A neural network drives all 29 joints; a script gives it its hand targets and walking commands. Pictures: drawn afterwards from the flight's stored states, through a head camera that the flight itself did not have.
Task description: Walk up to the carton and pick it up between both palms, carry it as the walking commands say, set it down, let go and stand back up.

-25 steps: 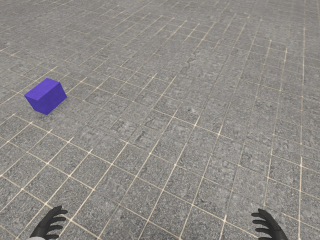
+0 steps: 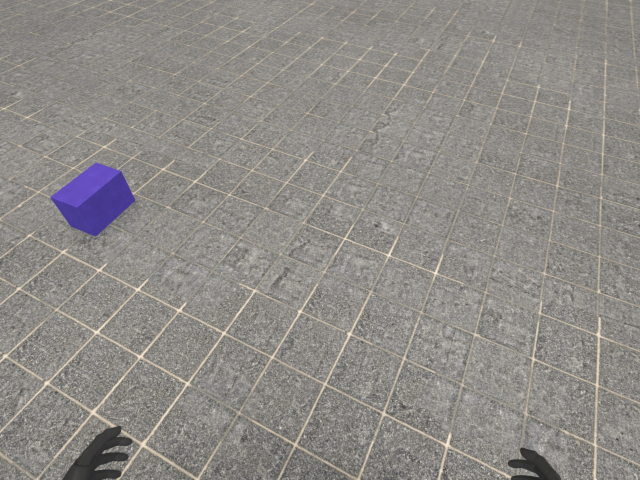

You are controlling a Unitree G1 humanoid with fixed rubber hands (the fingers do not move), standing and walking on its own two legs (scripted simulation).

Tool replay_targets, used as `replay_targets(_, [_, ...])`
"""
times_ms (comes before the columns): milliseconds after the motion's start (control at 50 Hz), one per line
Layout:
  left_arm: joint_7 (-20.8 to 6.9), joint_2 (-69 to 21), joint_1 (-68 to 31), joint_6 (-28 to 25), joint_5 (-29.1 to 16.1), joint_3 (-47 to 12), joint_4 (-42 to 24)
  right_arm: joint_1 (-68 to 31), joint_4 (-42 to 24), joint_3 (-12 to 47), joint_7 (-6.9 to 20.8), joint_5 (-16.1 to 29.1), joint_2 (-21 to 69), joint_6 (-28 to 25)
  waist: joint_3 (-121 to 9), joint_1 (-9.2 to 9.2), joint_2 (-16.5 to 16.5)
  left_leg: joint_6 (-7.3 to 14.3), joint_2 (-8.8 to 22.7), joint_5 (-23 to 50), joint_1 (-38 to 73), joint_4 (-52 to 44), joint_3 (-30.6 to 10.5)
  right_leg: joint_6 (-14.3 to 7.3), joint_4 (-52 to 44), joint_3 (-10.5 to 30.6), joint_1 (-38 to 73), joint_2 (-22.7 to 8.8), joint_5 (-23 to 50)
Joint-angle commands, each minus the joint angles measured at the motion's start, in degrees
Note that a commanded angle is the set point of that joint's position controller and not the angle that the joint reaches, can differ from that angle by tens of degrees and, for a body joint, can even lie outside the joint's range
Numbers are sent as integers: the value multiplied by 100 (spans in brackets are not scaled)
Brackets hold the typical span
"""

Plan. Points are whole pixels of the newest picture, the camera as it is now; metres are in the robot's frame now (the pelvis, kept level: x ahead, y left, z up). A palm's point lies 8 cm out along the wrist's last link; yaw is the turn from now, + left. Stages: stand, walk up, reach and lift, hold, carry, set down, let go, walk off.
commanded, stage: stand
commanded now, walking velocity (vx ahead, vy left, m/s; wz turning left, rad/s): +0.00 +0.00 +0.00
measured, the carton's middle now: (95, 199) +1.27 +0.96 -0.69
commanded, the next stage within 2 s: walk up in 0.92 s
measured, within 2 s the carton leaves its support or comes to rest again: neither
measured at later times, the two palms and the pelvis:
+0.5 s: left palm out of the picture +0.10 +0.31 -0.09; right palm out of the picture +0.10 -0.31 -0.10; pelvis +0.00 +0.00 +0.01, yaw +0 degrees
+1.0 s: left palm out of the picture +0.10 +0.31 -0.09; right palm out of the picture +0.09 -0.31 -0.10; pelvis +0.01 +0.00 +0.01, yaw +0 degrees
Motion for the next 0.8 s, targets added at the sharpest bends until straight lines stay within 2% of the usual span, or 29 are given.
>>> replay_targets(0, [22, 1029, -307, -61, -6, 242, -140, -284, -121, -179, -42, 24, -986, -61, -371, 24, -71, 370, 430, 573, 170, -574, -432, -205, -771, 644, 150, -585, 605])
replay_targets(40, [30, 989, -277, -74, -10, 209, -19, -294, -92, -167, -37, 45, -927, -64, -379, 5, -74, 371, 448, 740, 258, -636, -447, -200, -783, 623, 162, -616, 645])
replay_targets(60, [36, 1018, -255, -68, 9, 217, 12, -254, -37, -167, -41, 36, -946, -57, -366, -27, -188, 366, 458, 735, 310, -655, -430, -172, -837, 602, 134, -592, 658])
replay_targets(100, [30, 929, -278, -68, -16, 177, 59, -297, 39, -167, -37, 38, -989, -62, -483, 41, 57, 367, 482, 873, 371, -685, -461, -178, -859, 638, 231, -619, 714])
replay_targets(120, [39, 992, -269, -50, -5, 201, 127, -315, 54, -151, -55, 21, -968, -64, -395, 2, -59, 355, 468, 906, 323, -704, -437, -170, -906, 579, 299, -604, 748])
replay_targets(160, [38, 1017, -221, -54, -16, 184, 205, -321, 115, -167, -45, 38, -996, -48, -459, 49, 22, 347, 475, 882, 385, -766, -439, -165, -917, 628, 341, -622, 821])
replay_targets(180, [58, 1012, -270, -43, -6, 162, 222, -288, 137, -148, -43, 24, -974, -42, -405, 0, -106, 324, 471, 848, 417, -792, -435, -154, -925, 592, 306, -627, 796])
replay_targets(200, [61, 977, -301, -40, -15, 159, 243, -268, 169, -148, -39, 30, -976, -52, -392, 19, 57, 302, 494, 973, 418, -827, -432, -166, -905, 589, 336, -639, 848])
replay_targets(280, [79, 1105, -357, -29, 0, 184, 305, -390, 233, -121, -47, -2, -911, -34, -425, 34, -216, 339, 513, 1037, 436, -859, -448, -131, -971, 557, 413, -624, 1010])
replay_targets(300, [68, 1032, -257, -33, -37, 154, 346, -342, 255, -165, -51, 34, -1057, -30, -420, 17, -4, 338, 473, 1022, 430, -861, -428, -139, -974, 593, 383, -646, 1054])
replay_targets(340, [66, 975, -301, -30, -20, 135, 393, -353, 280, -155, -38, 32, -1014, -33, -389, 21, 1, 285, 499, 1068, 540, -903, -423, -140, -982, 569, 297, -657, 916])
replay_targets(360, [47, 953, -220, -25, -41, 150, 431, -380, 302, -178, -50, 21, -1090, -26, -345, 84, 147, 319, 496, 1028, 435, -921, -444, -139, -1009, 584, 371, -649, 868])
replay_targets(380, [59, 1028, -209, -16, -39, 147, 435, -285, 318, -149, -41, 37, -1015, -21, -456, 17, -36, 327, 525, 945, 492, -925, -464, -120, -1048, 600, 422, -664, 847])
replay_targets(420, [63, 1076, -321, -10, -3, 164, 434, -436, 323, -132, -67, 26, -919, -21, -451, 49, -122, 314, 540, 1045, 552, -939, -448, -125, -1049, 592, 396, -648, 834])
replay_targets(540, [68, 1010, -252, -6, -19, 122, 525, -369, 422, -158, -76, 18, -1075, -11, -258, 34, 27, 328, 514, 833, 499, -975, -442, -131, -1183, 645, 335, -692, 822])
replay_targets(580, [90, 1136, -374, -16, -11, 159, 505, -371, 401, -135, -59, 14, -994, 3, -266, -28, -177, 301, 527, 891, 493, -978, -425, -112, -1159, 593, 306, -649, 800])
replay_targets(620, [76, 1062, -294, -11, -23, 154, 525, -405, 415, -143, -55, 17, -1040, -3, -354, 23, 9, 302, 521, 841, 539, -987, -406, -126, -1191, 622, 369, -676, 836])
replay_targets(720, [73, 1050, -286, -23, -25, 140, 568, -389, 415, -129, -53, 26, -978, -11, -350, 15, -23, 304, 527, 889, 511, -1045, -438, -136, -1142, 623, 449, -672, 830])
replay_targets(740, [67, 1031, -186, -17, -42, 138, 580, -445, 420, -118, -52, 21, -996, -7, -353, 95, -17, 320, 536, 906, 492, -1036, -428, -128, -1154, 604, 475, -670, 859])
replay_targets(760, [75, 1116, -231, -14, -8, 156, 619, -376, 422, -121, -39, 31, -966, -1, -382, -7, -181, 316, 536, 827, 574, -1032, -433, -135, -1183, 622, 454, -673, 834])
replay_targets(780, [83, 1032, -333, 5, -7, 150, 577, -408, 421, -129, -54, 9, -977, -6, -342, 19, -94, 303, 521, 918, 524, -1036, -431, -142, -1170, 637, 466, -676, 924])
